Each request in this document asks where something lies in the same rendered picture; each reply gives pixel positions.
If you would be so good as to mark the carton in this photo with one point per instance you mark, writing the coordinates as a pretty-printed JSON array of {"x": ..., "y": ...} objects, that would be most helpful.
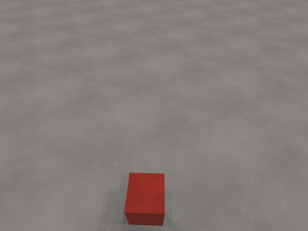
[{"x": 145, "y": 199}]

